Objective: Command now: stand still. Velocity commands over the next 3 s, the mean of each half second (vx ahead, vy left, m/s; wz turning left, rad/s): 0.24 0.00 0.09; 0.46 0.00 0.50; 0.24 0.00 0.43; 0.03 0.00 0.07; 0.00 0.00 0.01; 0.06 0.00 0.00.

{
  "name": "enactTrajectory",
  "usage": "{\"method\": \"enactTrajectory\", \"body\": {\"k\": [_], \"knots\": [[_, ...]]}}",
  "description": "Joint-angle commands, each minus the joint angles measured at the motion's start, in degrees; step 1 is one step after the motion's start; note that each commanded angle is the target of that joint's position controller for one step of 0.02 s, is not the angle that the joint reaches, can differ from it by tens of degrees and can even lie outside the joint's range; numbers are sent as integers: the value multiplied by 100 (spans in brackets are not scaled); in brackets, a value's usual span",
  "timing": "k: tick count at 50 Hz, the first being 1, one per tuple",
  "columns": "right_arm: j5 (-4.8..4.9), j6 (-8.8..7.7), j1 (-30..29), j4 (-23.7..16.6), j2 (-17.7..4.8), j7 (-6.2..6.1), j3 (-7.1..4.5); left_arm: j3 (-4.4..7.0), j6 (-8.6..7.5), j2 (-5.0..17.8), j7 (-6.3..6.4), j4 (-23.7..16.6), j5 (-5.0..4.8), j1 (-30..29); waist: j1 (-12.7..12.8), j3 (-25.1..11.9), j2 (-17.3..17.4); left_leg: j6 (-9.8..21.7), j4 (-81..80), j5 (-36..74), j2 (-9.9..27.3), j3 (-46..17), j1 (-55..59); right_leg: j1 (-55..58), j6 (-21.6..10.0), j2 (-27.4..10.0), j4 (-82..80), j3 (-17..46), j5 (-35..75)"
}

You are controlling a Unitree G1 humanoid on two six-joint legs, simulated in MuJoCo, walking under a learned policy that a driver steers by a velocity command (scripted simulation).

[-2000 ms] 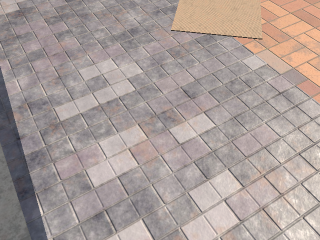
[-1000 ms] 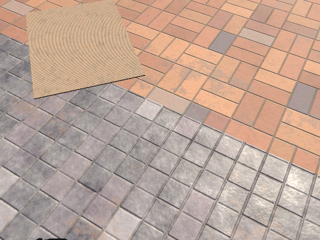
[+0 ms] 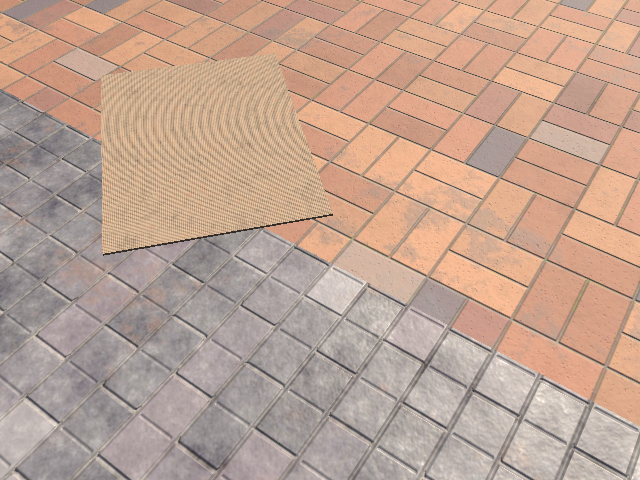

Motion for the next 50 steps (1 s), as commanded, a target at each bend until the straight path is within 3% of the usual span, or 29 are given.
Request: {"method": "enactTrajectory", "body": {"k": [1, 3, 4, 6, 7, 9, 10, 11, 13, 15, 16, 17, 18, 19, 21, 23, 25, 28, 34, 37, 39, 40, 41, 42, 43, 44, 45, 47, 50], "knots": [[-5, -34, 241, -86, -594, -24, -101, 104, -30, 608, 25, -63, -1, 37, 14, -154, 59, 82, -580, 1246, 164, -128, -539, 595, -185, -134, -268, 117, 1317], [-7, -34, 274, -50, -580, -31, -96, 98, -27, 597, 27, 12, -1, 24, 18, -126, 58, 81, -608, 1166, 155, -122, -549, 584, -178, -130, -294, 111, 1246], [-1, -25, 409, 29, -541, -38, -91, 82, -21, 531, 26, 102, -1, 114, 14, -243, 87, 108, -676, 553, 114, -87, -498, 618, -178, -41, -275, 8, 653], [69, 6, 446, 28, -758, -70, -172, 107, -19, 560, 24, 158, -54, 100, -11, 79, 350, 388, -882, -1438, 213, -359, -731, 124, -217, 260, 105, -304, -1266], [93, -4, 484, -17, -875, -86, -212, 108, -63, 557, 15, 112, -54, -16, -67, 349, 517, 578, -1127, -2280, 475, -752, -812, -350, -242, 312, 354, -364, -1735], [161, -106, 736, -6, -1209, -93, -340, 73, -252, 395, -67, -38, -90, -299, -198, 734, 1073, 1124, -1812, -3050, 1465, -2075, -662, -1139, -290, 224, 1370, -455, -1263], [175, -173, 752, -7, -1219, -91, -367, 61, -347, 354, -121, -88, -118, -381, -201, 910, 1089, 1324, -1962, -2874, 1807, -2483, -691, -1385, -371, -10, 1682, -258, -1149], [154, -235, 697, -39, -1113, -76, -354, 70, -425, 363, -171, -108, -156, -385, -145, 968, 1021, 1350, -1932, -2472, 1887, -2507, -556, -1570, -452, -146, 1762, -155, -1314], [205, -281, 403, -150, -1010, -24, -349, 83, -541, 350, -242, -21, -214, -82, 119, 856, 882, 1079, -1610, -1735, 1591, -1870, -587, -972, -593, -175, 790, -254, -1288], [229, -269, 140, -281, -934, 27, -330, 208, -564, 484, -240, 466, -157, 965, 534, 437, 542, 752, -792, -735, 879, -1028, -1513, 1092, -487, 220, -82, -494, -202], [187, -301, -53, -395, -666, 57, -243, 329, -576, 835, -203, 622, -115, 1740, 847, 134, -359, 441, 836, 69, 343, -387, -2147, 1955, -687, -571, -694, 708, -567], [200, -387, -54, -659, -329, 19, -171, 468, -620, 1522, -243, 728, -108, 2490, 972, -325, -1932, 144, 2744, -907, -377, 121, -3265, 2735, -1464, -1939, -1689, 3183, -1259], [317, -455, -144, -664, -574, 8, -252, 285, -729, 1032, -261, 688, 13, 2261, 803, -163, -1150, 248, 3954, -1361, -241, -805, -3639, 2391, -1671, -2302, -1836, 3806, -1527], [426, -499, -33, -635, -609, 56, -279, 177, -798, 710, -247, 527, -8, 1777, 532, 233, -770, 438, 4308, -839, 14, -1069, -3962, 2163, -1461, -2197, -1814, 3127, -1461], [354, -518, 42, -530, -599, 90, -333, 80, -832, 509, -276, 329, -43, 1160, 266, 449, -490, 589, 3933, 219, 336, -1036, -3876, 1834, -984, -1738, -1921, 1755, -512], [287, -436, 58, -486, -530, 170, -386, 1, -796, 300, -257, 349, 38, 1255, 225, 306, -602, 560, 3553, 741, 446, -803, -3447, 1683, -678, -1317, -1866, 653, 794], [256, -331, -73, -555, -326, 243, -367, 3, -777, 424, -190, 396, 92, 1483, 236, 272, -430, 416, 3433, 995, 438, -633, -3508, 1645, -756, -1292, -1914, 216, 1516], [233, -283, -741, -939, -179, 276, -297, 20, -742, 633, -93, 303, 135, 1394, 270, 531, -279, 261, 2540, 1475, 443, -485, -3689, 1366, -823, -1314, -2170, -225, 1749], [186, -281, -1789, -1563, -113, 486, -185, 65, -656, 792, -18, 280, 13, 1762, 420, 755, -249, 468, 1120, 1860, 305, 320, -3247, 1586, -756, -1426, -2071, -1094, 2567], [188, -277, -1558, -1702, -368, 585, -310, 138, -570, 1038, 21, 146, -20, 1587, 8, 301, -582, 796, 1002, 1291, -139, 738, -2380, 2018, -652, -1552, -1063, -1381, 5437], [209, -231, -327, -1479, -853, 591, -562, 200, -481, 1236, 49, -30, -14, 1311, -703, -475, -773, 1099, 890, 1050, -510, 802, -771, 1788, -560, -1545, 683, -1390, 6433], [212, -179, 573, -1262, -1198, 498, -767, 196, -500, 1254, 34, -141, -25, 1181, -1189, -891, -573, 1320, 467, 1152, -477, 352, 760, 836, -372, -1298, 2114, -1382, 5431], [236, -110, 928, -1107, -1563, 345, -816, 35, -601, 605, -51, -316, 191, 1334, -827, -1262, 934, 1659, 430, 1112, 766, -1704, 2105, -887, -195, -535, 4213, -1266, -86], [85, -218, 827, -1340, -1701, 379, -769, -93, -860, 239, -169, -654, -55, 1664, -408, -2295, 1373, 2841, -875, -299, 1952, -5129, 3291, -2516, -100, 414, 5716, 82, -2202], [61, -302, 807, -1261, -1254, 387, -670, 66, -1061, 826, -220, -839, -270, 751, -706, -1670, 571, 2398, -1409, -342, 1745, -4687, 2850, -3136, -261, 70, 5807, 657, -1709], [98, -395, 424, -1299, -1033, 387, -610, 87, -1129, 893, -215, -1001, -330, 474, -480, -915, 323, 2129, -1456, 116, 1530, -3723, 1970, -3239, -372, -188, 5347, 559, -1064], [115, -463, -85, -1429, -897, 417, -557, 113, -1112, 868, -147, -904, -229, 522, -137, -565, -272, 1912, -1491, 809, 1240, -3030, 1020, -2816, -333, -454, 4875, 544, -673], [53, -491, -462, -1572, -717, 393, -480, 214, -930, 938, -111, -893, -86, 791, 234, -421, -160, 1729, -1594, 1554, 858, -2235, -67, -2027, -192, -732, 4210, 579, -398], [102, -500, -145, -1528, -897, 266, -503, 217, -755, 770, -71, -1170, 90, 396, 233, -259, 56, 1745, -1735, 2111, 648, -1750, -743, -1943, 107, -731, 3325, 354, -3]]}}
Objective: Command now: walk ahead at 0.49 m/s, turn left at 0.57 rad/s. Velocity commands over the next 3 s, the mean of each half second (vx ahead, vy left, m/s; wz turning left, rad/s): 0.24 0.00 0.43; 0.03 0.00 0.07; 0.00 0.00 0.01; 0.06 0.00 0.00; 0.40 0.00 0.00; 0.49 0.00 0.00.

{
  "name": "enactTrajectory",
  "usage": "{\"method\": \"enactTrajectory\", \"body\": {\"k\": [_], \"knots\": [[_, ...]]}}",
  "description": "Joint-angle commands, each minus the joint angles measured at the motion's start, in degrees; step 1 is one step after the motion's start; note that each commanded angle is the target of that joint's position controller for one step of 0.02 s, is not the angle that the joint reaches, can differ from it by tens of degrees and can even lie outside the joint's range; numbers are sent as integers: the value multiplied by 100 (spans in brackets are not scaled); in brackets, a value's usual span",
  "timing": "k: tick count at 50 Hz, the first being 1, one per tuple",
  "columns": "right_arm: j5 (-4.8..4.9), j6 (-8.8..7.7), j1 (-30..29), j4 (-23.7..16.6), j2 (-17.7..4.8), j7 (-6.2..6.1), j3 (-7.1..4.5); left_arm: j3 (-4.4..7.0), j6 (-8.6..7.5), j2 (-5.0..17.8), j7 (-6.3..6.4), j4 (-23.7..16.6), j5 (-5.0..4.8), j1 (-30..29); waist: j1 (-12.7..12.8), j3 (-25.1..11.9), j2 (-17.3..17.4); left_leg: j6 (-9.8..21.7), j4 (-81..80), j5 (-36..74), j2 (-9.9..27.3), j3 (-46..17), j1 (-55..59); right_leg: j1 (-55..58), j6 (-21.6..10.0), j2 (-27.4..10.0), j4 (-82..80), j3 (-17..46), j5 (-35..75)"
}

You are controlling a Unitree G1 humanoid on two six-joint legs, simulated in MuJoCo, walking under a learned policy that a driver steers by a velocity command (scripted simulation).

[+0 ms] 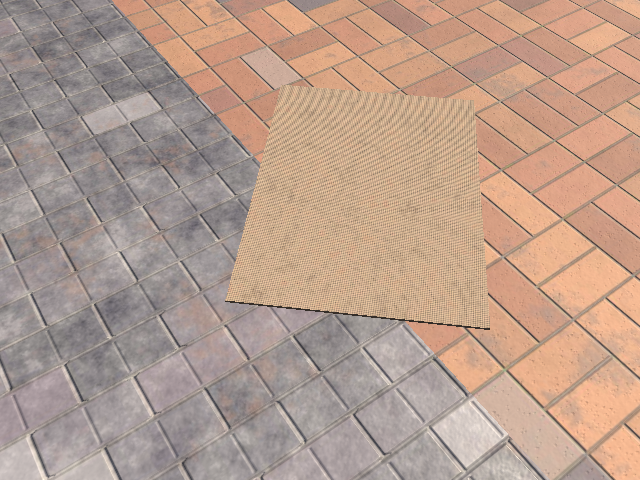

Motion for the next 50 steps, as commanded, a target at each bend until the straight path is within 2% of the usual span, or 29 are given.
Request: {"method": "enactTrajectory", "body": {"k": [1, 2, 4, 6, 8, 11, 12, 13, 14, 15, 16, 17, 18, 19, 20, 21, 22, 24, 27, 29, 30, 31, 32, 33, 34, 35, 37, 40, 50], "knots": [[9, -136, -176, -488, -876, -148, -175, 144, 112, 455, 67, -339, 144, 171, 240, -224, 214, 940, -1204, 1145, 1447, -1528, -192, -246, 261, -64, -849, -133, 711], [10, -120, -16, -474, -935, -194, -189, 136, 117, 437, 79, -456, 146, -131, 134, -159, 267, 878, -1189, 1134, 1377, -1482, -201, -354, 311, 13, -1320, -163, 1065], [15, -44, 184, -460, -971, -259, -195, 98, 92, 355, 72, -629, 142, -601, -10, -88, 381, 619, -897, 1883, 1144, -1225, -268, -179, 330, 294, -2328, -236, 1680], [42, 55, 395, -425, -986, -300, -209, 44, 57, 245, 9, -768, 119, -926, -166, -234, 540, 322, -592, 2243, 981, -1101, -295, 273, 281, 636, -3118, -379, 2251], [72, 151, 574, -382, -975, -340, -206, 46, 70, 304, -56, -903, 48, -1131, -243, -388, 697, 171, -334, 2120, 1060, -1369, -42, 441, 250, 818, -3449, -328, 2387], [47, 260, 489, -469, -897, -437, -195, 98, 59, 557, -129, -962, 58, -1050, -107, -533, 762, 115, 329, 1918, 1275, -1926, 640, 484, 129, 864, -3919, -77, 2015], [17, 272, 391, -536, -867, -472, -189, 119, 22, 647, -146, -898, 87, -829, -14, -631, 839, 84, 623, 2090, 1327, -2048, 839, 647, 27, 821, -4011, -50, 1937], [8, 271, 222, -622, -802, -483, -162, 144, -32, 723, -143, -786, 143, -408, 215, -819, 832, -46, 1125, 2331, 1169, -1973, 894, 1180, -130, 767, -4372, -154, 2342], [-49, 240, 219, -747, -584, -461, -77, 173, -81, 930, -124, -742, 277, 92, 398, -1426, 547, -259, 2132, 1886, 846, -1763, 547, 2395, -448, 184, -4263, 190, 3736], [-105, 211, 1107, -717, -277, -440, 11, 177, -41, 1171, -92, -767, 407, 413, 105, -2214, -726, -616, 3781, -1493, 136, -1300, -795, 4271, -1348, -1247, -3708, 1627, 6338], [15, 196, 1827, -658, -565, -385, 38, 192, 73, 1026, -131, -632, 191, 666, 13, -2933, -1625, -800, 4981, -3440, 6, -1141, -1702, 5027, -2176, -2122, -3853, 3183, 5425], [72, 271, 1599, -525, -1077, -379, -92, 119, 159, 714, -144, -824, 69, 345, 134, -2508, -757, -945, 5503, -3002, 328, -1290, -1982, 4438, -1997, -1821, -4143, 3026, 3711], [85, 387, 892, -634, -1174, -414, -134, 35, 253, 502, -126, -907, 79, 26, 235, -1772, -333, -1062, 5598, -2584, 475, -998, -2176, 3757, -1666, -1406, -4293, 2301, 2778], [48, 505, 574, -687, -1098, -456, -136, -52, 327, 369, -134, -906, 126, -238, 178, -1247, -128, -1120, 5317, -2342, 610, -870, -2109, 2937, -1497, -1070, -4534, 1810, 2266], [1, 595, 470, -733, -996, -485, -136, -98, 373, 313, -139, -875, 160, -424, 37, -925, -212, -1127, 4861, -2147, 785, -814, -1800, 2251, -1362, -820, -4735, 1481, 1860], [-6, 639, 572, -721, -758, -480, -79, -91, 411, 358, -157, -810, 203, -515, -92, -709, -412, -1125, 4272, -2010, 823, -593, -1329, 1673, -1223, -502, -4925, 1048, 1714], [-23, 638, 675, -687, -550, -479, -20, -76, 428, 378, -168, -758, 214, -553, -141, -668, -580, -1138, 3676, -1953, 814, -380, -959, 1410, -1182, -289, -5003, 715, 1811], [-71, 584, 606, -675, -371, -484, 56, -33, 441, 466, -154, -664, 183, -484, -70, -842, -742, -1144, 2723, -1880, 843, -197, -498, 1457, -1283, -273, -4966, 511, 2332], [-61, 571, 418, -669, -520, -457, 45, 12, 496, 618, -113, -572, 92, -320, 27, -1095, -720, -1042, 1731, -1111, 883, -169, -42, 1695, -1351, -479, -4936, 689, 1649], [-90, 581, 427, -601, -519, -414, 35, -19, 555, 587, -100, -563, 38, -411, -96, -900, -639, -848, 817, -380, 805, -21, 501, 1314, -1149, -368, -4943, 637, 412], [-145, 584, 314, -641, -556, -404, 30, -64, 560, 479, -103, -498, 25, -272, -88, -751, -565, -707, 465, -231, 845, -89, 728, 1050, -908, -242, -4959, 602, -229], [-227, 576, 226, -743, -709, -415, 20, -119, 534, 343, -125, -432, 62, -114, -53, -675, -315, -512, 257, -17, 1230, -525, 968, 749, -571, -97, -4833, 492, -751], [-217, 584, 73, -787, -1100, -444, -58, -111, 498, 336, -158, -443, 131, 97, 253, -491, 368, -260, 206, -397, 1601, -939, 622, 679, -261, 370, -4547, 11, -951], [-194, 546, 38, -691, -817, -410, -6, -121, 488, 253, -151, -429, 151, -16, 249, -435, 777, -167, -86, -1527, 1545, -960, -214, 1353, -54, 598, -4284, -383, -385], [-220, 483, -98, -705, -553, -384, 72, -125, 491, 247, -136, -409, 155, -117, 247, -268, 816, -266, -276, -1983, 1418, -917, -586, 1696, 9, 615, -4098, -406, 44], [-243, 422, -186, -684, -491, -369, 96, -125, 507, 218, -117, -341, 140, -58, 293, -169, 866, -389, -297, -1943, 1345, -851, -740, 1835, -12, 593, -4036, -408, 267], [-201, 310, -178, -674, -524, -357, 95, -89, 537, 366, -80, -209, 137, 119, 290, -69, 699, -519, -142, -1383, 1242, -725, -669, 1809, -102, 520, -4037, -315, 463], [-125, 251, 47, -574, -587, -376, 80, -90, 512, 339, -82, -88, 113, 131, 212, -209, 373, -526, 165, -554, 1184, -629, -298, 1777, -147, 487, -4012, -287, 815], [-100, 259, 140, -323, -469, -366, 95, -56, 624, 369, -1, 349, 43, 138, 194, -423, 127, -525, 343, 483, 1055, -450, -18, 2165, -131, 433, -3801, -260, 1653]]}}
Over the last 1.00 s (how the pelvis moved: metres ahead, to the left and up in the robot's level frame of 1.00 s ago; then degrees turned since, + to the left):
0.36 0.06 0.00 21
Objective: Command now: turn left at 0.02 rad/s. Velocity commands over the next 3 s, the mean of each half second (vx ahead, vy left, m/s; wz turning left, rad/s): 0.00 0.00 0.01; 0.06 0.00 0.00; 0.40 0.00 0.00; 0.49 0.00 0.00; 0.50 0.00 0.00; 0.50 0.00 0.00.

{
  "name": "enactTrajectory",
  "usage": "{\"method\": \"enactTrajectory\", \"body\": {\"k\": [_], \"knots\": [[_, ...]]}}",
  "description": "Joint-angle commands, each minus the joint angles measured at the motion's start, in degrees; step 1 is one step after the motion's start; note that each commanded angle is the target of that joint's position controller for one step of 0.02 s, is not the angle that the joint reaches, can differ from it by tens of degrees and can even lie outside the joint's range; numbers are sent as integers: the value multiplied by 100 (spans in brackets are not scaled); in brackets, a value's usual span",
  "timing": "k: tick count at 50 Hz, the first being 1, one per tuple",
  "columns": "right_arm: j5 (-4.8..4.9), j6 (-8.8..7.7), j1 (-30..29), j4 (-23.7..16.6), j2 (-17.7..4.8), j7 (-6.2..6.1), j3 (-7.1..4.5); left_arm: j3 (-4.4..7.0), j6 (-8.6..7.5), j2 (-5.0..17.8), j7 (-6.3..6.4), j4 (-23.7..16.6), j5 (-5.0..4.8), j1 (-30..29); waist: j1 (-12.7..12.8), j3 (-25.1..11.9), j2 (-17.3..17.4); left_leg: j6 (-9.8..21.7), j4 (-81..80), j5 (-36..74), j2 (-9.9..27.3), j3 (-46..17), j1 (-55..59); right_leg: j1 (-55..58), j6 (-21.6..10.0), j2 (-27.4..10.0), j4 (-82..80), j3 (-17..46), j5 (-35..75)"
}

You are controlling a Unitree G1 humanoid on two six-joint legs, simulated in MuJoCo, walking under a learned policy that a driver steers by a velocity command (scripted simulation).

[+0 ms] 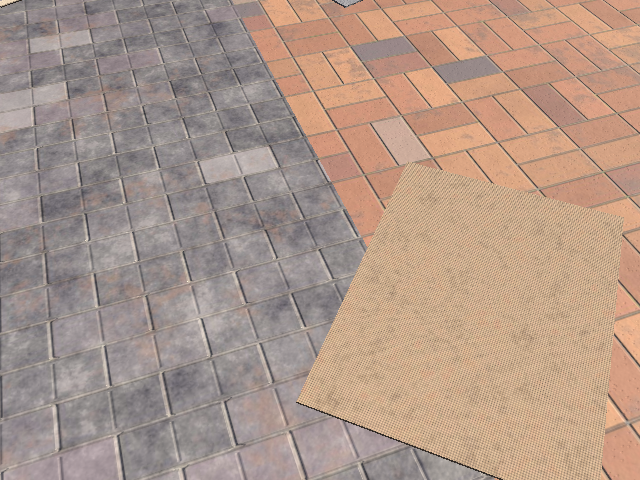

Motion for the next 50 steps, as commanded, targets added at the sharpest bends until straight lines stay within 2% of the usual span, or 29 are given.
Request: {"method": "enactTrajectory", "body": {"k": [1, 15, 28, 41, 42, 43, 44, 45, 46, 47, 48, 49, 50], "knots": [[8, -61, 153, -172, -652, -15, -162, 125, -11, 587, 54, -134, -18, -45, -12, -291, 0, 183, -581, 1640, 303, -275, -296, 619, -179, -225, -225, 232, 1310], [9, -60, 251, 410, -591, -51, -129, 162, 117, 560, 146, 380, -33, -139, -1, -87, 33, 145, -822, 1440, 227, -154, -271, 736, -140, -206, -352, 221, 1149], [9, -63, 405, 874, -490, -68, -61, 151, 135, 464, 184, 711, -32, 4, -10, 75, 13, 137, -1028, 1002, 184, -89, -334, 698, -104, -168, -502, 197, 852], [19, -59, 593, 1159, -379, -66, 1, 108, 133, 355, 208, 878, -38, 263, -28, 162, 0, 140, -1114, 852, 153, -40, -376, 637, -94, -147, -559, 188, 741], [22, -50, 710, 1228, -346, -73, 7, 90, 138, 284, 211, 938, -37, 370, -36, 36, 45, 170, -1189, 242, 120, -19, -330, 680, -98, -58, -520, 87, 205], [59, -29, 757, 1246, -452, -89, -32, 99, 144, 295, 219, 952, -66, 388, -67, 130, 142, 277, -1266, -737, 116, -88, -406, 519, -121, 111, -313, -85, -631], [95, -17, 738, 1202, -641, -107, -93, 116, 130, 323, 223, 925, -92, 363, -106, 318, 331, 458, -1408, -1760, 258, -348, -525, 176, -157, 261, -19, -247, -1458], [130, -32, 836, 1169, -761, -114, -134, 116, 78, 320, 211, 835, -91, 210, -201, 553, 507, 683, -1695, -2547, 585, -817, -576, -293, -190, 301, 344, -311, -1774], [167, -80, 988, 1169, -942, -109, -197, 90, -16, 206, 172, 716, -103, 25, -297, 721, 840, 968, -2074, -2997, 1112, -1537, -456, -733, -201, 295, 908, -415, -1495], [193, -141, 977, 1152, -1094, -104, -265, 64, -120, 120, 118, 625, -125, -83, -328, 914, 1044, 1271, -2337, -2996, 1629, -2219, -501, -991, -273, 70, 1428, -253, -1145], [173, -207, 898, 1110, -1039, -95, -267, 75, -212, 155, 63, 571, -163, -119, -290, 1032, 1001, 1424, -2411, -2684, 1875, -2498, -388, -1327, -365, -130, 1734, -78, -1200], [162, -268, 814, 1067, -935, -73, -252, 83, -293, 184, 14, 521, -200, -127, -239, 1077, 930, 1423, -2343, -2243, 1927, -2473, -175, -1572, -456, -267, 1776, 28, -1415], [192, -301, 705, 1013, -878, -49, -245, 88, -365, 201, -27, 493, -231, -76, -157, 1022, 832, 1308, -2214, -1823, 1840, -2226, -10, -1522, -538, -337, 1406, 42, -1506]]}}
Over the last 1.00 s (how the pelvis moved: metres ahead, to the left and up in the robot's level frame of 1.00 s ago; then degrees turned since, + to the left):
0.26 -0.01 -0.01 13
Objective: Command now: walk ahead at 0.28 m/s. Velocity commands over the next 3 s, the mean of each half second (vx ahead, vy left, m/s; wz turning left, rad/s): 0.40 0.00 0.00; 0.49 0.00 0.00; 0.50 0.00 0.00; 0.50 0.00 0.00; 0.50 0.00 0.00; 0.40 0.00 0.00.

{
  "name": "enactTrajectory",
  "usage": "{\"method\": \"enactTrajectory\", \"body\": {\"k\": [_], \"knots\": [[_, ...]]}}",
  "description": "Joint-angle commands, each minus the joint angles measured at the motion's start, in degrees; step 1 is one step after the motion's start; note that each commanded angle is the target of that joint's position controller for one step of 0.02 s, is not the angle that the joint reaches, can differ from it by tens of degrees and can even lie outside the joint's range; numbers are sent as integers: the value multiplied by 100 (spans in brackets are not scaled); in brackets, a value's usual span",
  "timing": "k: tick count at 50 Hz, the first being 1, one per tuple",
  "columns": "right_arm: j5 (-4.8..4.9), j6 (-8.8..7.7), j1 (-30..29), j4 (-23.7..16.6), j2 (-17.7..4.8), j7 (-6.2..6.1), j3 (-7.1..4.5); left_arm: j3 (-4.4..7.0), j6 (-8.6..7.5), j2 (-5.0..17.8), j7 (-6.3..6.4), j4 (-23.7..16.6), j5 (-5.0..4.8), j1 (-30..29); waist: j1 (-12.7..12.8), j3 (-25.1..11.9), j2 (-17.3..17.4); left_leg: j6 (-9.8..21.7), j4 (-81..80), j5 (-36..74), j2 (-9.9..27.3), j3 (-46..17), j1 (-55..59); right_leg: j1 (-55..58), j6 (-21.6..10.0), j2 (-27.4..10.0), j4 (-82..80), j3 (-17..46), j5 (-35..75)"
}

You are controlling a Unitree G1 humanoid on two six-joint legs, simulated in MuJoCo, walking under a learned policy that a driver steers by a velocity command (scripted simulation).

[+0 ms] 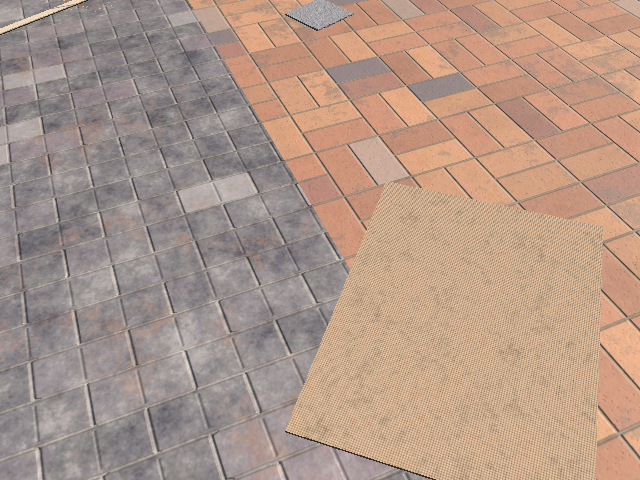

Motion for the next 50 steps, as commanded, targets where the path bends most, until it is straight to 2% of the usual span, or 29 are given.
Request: {"method": "enactTrajectory", "body": {"k": [1, 3, 4, 5, 6, 7, 8, 9, 11, 14, 18, 21, 24, 26, 27, 28, 29, 30, 31, 32, 33, 34, 35, 36, 37, 39, 42, 46, 50], "knots": [[81, -151, -209, -315, -914, 30, -188, 63, -331, 374, -120, -457, -85, -405, 157, 1118, 691, 967, -1692, -1309, 1598, -1921, -511, -758, -247, -290, -551, 76, -164], [102, -111, -414, -400, -927, 68, -184, 166, -350, 408, -137, -14, -36, 556, 533, 681, 462, 671, -1000, -498, 940, -1037, -1362, 1292, -95, 217, -1488, -384, 1034], [68, -144, -572, -484, -827, 78, -143, 247, -335, 566, -134, 155, -6, 1214, 799, 432, 27, 467, 49, 359, 581, -560, -1844, 2119, -160, -81, -1739, 215, 975], [14, -215, -637, -650, -413, 83, -39, 389, -339, 1171, -107, 228, -11, 2001, 968, 96, -1527, 47, 2165, 111, -104, 316, -2882, 2949, -720, -1382, -2723, 2405, 290], [72, -309, -677, -786, -349, 78, -37, 330, -420, 1238, -180, 245, 74, 2214, 891, -31, -1830, 35, 3561, -1026, -320, -143, -3621, 2984, -1349, -2232, -3422, 4365, -286], [171, -371, -708, -798, -516, 115, -75, 206, -496, 920, -184, 74, 87, 1576, 558, 446, -1003, 185, 4292, -701, 122, -488, -4092, 2627, -1321, -2301, -3383, 4080, -575], [183, -416, -745, -778, -568, 167, -80, 134, -531, 688, -211, -110, 80, 1110, 407, 657, -648, 313, 4368, -52, 393, -477, -4174, 2333, -1098, -2004, -3398, 3301, -483], [129, -445, -775, -747, -600, 170, -115, 94, -534, 665, -251, -235, 91, 801, 284, 715, -448, 360, 4124, 471, 576, -370, -4112, 2130, -911, -1751, -3479, 2692, 0], [43, -418, -900, -739, -727, 203, -207, -8, -473, 420, -260, -276, 123, 819, 231, 675, -502, 295, 3566, 1016, 758, -188, -3726, 1925, -641, -1312, -3523, 1653, 1417], [-2, -320, -1268, -864, -465, 256, -166, -19, -395, 571, -152, -212, 155, 1270, 297, 622, -485, 46, 3009, 1411, 734, 93, -3788, 1955, -714, -1155, -3550, 1063, 2769], [14, -322, -2382, -1303, -298, 296, -45, 3, -339, 775, -37, -336, 164, 1340, 480, 823, -465, -112, 1350, 2209, 527, 310, -3430, 1543, -703, -1026, -3807, 657, 2825], [52, -339, -2863, -1481, -361, 376, -7, 38, -336, 812, -19, -286, 95, 1605, 549, 967, -503, -42, 670, 2478, 386, 387, -3172, 1700, -730, -1148, -3886, 535, 2784], [69, -390, -3083, -1649, -473, 476, -12, 99, -293, 858, -7, -270, 46, 1612, 409, 963, -520, 177, 248, 2288, 329, 313, -3070, 2302, -657, -1383, -3595, 437, 3421], [58, -417, -2660, -1594, -724, 496, -120, 164, -244, 1010, -2, -340, 77, 1451, 67, 507, -711, 363, 208, 1930, 71, 441, -2303, 2647, -538, -1452, -2907, 348, 5209], [64, -413, -2025, -1432, -929, 473, -229, 191, -193, 1067, -4, -375, 111, 1363, -283, 48, -841, 491, 263, 1766, -135, 566, -1477, 2673, -461, -1385, -2134, 254, 6235], [79, -386, -1007, -1123, -1173, 428, -367, 169, -150, 1022, -13, -442, 140, 1256, -771, -537, -830, 662, 224, 1830, -181, 563, -114, 2204, -296, -1147, -929, 95, 6443], [-7, -351, 51, -899, -1587, 360, -474, 76, -156, 810, -33, -603, 225, 1283, -1039, -1360, -194, 1031, 390, 1521, 968, -822, 1796, 714, -149, -805, 938, -31, 4507], [-100, -340, 378, -754, -1797, 403, -483, -161, -298, -152, -123, -600, 144, 2088, -471, -2324, 1462, 2020, -604, -17, 2343, -3941, 3380, -1310, 168, 417, 2973, 352, -357], [-56, -354, 163, -753, -1268, 413, -340, -28, -484, 441, -155, -604, -30, 1586, -672, -1934, 995, 1765, -1216, -408, 2132, -4341, 3037, -1914, 13, 217, 3683, 1087, -665], [-25, -387, -423, -823, -1040, 401, -269, 69, -580, 761, -158, -851, -173, 959, -515, -943, 809, 1480, -1297, 42, 1975, -3332, 2162, -2327, -76, -74, 3770, 875, -226], [-45, -430, -961, -944, -892, 414, -210, 85, -620, 825, -103, -939, -150, 620, -301, -520, 156, 1321, -1441, 879, 1793, -2544, 1154, -2042, -101, -404, 3477, 758, 371], [-118, -469, -1238, -964, -748, 445, -173, 150, -591, 817, -50, -954, -64, 490, -93, -260, -16, 1214, -1570, 1479, 1585, -1966, 374, -1719, -92, -606, 3138, 682, 699], [-178, -496, -1329, -923, -589, 466, -120, 171, -503, 713, -37, -939, -26, 657, 134, -225, 108, 1158, -1733, 1671, 1389, -1555, -67, -1338, -104, -772, 2932, 726, 873], [-174, -499, -1291, -857, -536, 481, -103, 167, -422, 562, -30, -928, -20, 773, 222, -178, 233, 1180, -1881, 1698, 1305, -1357, -314, -1166, -95, -819, 2739, 701, 911], [-150, -503, -1189, -788, -574, 466, -105, 166, -357, 476, -24, -943, -14, 796, 270, -79, 272, 1228, -2015, 1734, 1256, -1174, -507, -1145, -67, -867, 2545, 650, 905], [-143, -507, -1001, -685, -779, 384, -135, 196, -283, 535, -6, -1116, 23, 422, 276, 187, 262, 1288, -2245, 1745, 1233, -934, -720, -1466, 55, -948, 2063, 567, 1211], [-135, -459, -645, -601, -955, 245, -165, 222, -290, 610, -16, -1400, 94, -361, 88, 377, 158, 1232, -2356, 1873, 1203, -753, -452, -2084, 223, -970, 992, 509, 2166], [-67, -405, -214, -505, -1052, 176, -166, 153, -355, 480, -108, -1629, 66, -1217, -194, 447, 179, 994, -2328, 2044, 1006, -309, -194, -1824, 239, -674, -468, 216, 3154], [-21, -308, 245, -312, -1093, 167, -187, 101, -389, 503, -241, -1879, 8, -1869, -400, 594, 186, 971, -2027, 2097, 1282, -317, 608, -1986, 171, -530, -1098, 180, 2932]]}}
Over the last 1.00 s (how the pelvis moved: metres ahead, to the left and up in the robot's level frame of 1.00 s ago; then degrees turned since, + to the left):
0.03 -0.01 0.00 -1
